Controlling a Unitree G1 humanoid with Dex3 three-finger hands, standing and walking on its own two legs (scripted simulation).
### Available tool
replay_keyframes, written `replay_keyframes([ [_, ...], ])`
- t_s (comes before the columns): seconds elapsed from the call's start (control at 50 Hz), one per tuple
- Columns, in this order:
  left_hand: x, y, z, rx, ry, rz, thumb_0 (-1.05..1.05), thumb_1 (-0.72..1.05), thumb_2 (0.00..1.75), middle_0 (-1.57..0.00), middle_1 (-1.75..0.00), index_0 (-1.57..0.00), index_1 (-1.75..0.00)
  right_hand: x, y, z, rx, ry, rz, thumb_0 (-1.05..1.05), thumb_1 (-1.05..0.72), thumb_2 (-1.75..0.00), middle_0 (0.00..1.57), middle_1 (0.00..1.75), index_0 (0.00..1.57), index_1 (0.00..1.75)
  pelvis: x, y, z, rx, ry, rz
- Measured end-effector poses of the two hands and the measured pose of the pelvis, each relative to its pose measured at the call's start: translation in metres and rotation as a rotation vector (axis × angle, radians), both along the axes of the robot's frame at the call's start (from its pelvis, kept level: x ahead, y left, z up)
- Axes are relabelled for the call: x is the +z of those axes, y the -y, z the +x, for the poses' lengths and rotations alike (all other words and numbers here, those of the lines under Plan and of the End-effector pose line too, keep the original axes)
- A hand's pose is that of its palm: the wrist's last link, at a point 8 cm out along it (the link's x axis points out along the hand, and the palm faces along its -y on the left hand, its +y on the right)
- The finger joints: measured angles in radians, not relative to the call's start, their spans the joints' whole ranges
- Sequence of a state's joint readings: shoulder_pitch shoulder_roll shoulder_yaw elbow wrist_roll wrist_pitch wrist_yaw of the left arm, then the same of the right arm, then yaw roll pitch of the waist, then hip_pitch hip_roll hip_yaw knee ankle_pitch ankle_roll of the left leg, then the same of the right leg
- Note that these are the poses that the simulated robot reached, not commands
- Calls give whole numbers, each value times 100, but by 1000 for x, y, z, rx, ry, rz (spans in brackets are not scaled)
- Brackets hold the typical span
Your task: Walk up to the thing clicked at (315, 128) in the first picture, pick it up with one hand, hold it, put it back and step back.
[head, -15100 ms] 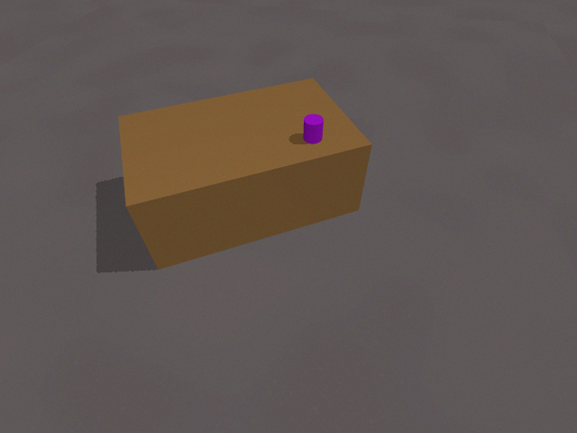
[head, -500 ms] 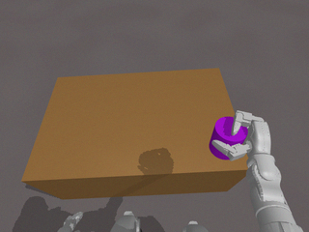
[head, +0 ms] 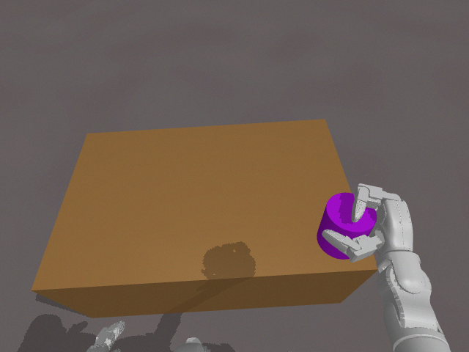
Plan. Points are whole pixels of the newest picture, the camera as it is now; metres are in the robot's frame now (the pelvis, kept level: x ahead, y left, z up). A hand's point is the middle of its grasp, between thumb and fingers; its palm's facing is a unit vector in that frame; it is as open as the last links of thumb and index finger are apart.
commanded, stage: hold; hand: right
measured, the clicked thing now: (344, 226) +0.34 -0.17 +0.01
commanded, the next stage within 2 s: none
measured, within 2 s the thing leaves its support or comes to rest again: neither
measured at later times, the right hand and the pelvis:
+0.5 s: hand (357, 219) +0.33 -0.18 +0.05, palm faces +0.06 +1.00 +0.00, open 6.6 cm; pelvis +0.01 +0.00 +0.01, yaw +0 degrees
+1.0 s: hand (360, 223) +0.31 -0.17 +0.06, palm faces +0.06 +1.00 +0.00, open 6.6 cm; pelvis +0.00 +0.00 +0.02, yaw +0 degrees
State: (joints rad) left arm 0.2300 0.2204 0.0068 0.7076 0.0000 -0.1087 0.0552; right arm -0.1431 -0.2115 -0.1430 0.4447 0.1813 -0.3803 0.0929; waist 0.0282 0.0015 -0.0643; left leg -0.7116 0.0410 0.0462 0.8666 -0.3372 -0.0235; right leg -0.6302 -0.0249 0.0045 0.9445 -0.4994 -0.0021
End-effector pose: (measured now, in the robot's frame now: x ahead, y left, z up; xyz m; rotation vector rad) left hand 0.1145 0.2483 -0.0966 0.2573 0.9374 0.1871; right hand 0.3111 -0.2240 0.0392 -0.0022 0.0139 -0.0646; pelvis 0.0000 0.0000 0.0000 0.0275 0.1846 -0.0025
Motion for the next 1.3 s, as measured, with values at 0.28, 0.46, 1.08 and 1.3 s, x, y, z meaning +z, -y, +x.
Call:
replay_keyframes([
  [0.28,7,5,11,-9,17,-9,1,89,91,-20,-30,-19,-31,9,2,-4,-7,-4,4,2,41,-104,63,111,135,144,6,0,5,-5,25,0],
  [0.46,11,6,15,-11,33,-8,1,89,91,-20,-30,-19,-31,14,4,-9,0,-2,4,2,40,-104,62,110,134,143,9,1,7,-4,37,0],
  [1.08,22,7,15,-26,82,-12,1,90,91,-20,-30,-20,-31,26,2,-21,2,1,6,2,39,-103,62,109,134,142,16,-2,-2,-7,82,-4],
  [1.3,21,7,11,-22,69,-17,1,89,91,-20,-30,-20,-31,30,0,-17,5,8,7,2,40,-103,63,110,134,142,17,-3,-1,-8,84,-5],
])
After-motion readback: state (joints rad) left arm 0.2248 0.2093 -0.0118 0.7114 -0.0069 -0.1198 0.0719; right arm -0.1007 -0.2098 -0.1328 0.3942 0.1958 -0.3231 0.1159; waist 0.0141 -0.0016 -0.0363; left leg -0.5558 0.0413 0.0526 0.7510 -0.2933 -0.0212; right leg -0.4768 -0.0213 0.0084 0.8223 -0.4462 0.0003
